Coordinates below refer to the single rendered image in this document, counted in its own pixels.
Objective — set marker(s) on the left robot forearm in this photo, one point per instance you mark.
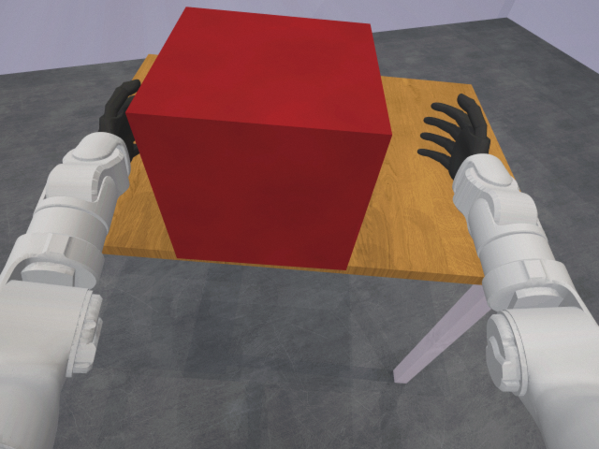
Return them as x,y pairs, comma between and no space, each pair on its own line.
64,241

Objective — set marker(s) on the left robot upper arm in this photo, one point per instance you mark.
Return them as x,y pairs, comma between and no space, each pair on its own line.
48,332

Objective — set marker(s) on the left robot hand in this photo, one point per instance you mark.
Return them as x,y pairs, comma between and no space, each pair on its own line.
114,120

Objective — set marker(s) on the right robot upper arm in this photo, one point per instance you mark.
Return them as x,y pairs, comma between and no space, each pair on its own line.
549,358

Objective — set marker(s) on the table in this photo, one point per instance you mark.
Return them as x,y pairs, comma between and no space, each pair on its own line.
411,228

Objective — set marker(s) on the carton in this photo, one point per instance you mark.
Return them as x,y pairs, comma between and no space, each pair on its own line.
263,136

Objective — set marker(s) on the right robot hand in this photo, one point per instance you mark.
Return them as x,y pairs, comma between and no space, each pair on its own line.
471,134

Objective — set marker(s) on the right robot forearm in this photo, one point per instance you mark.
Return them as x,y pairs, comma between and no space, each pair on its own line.
519,267

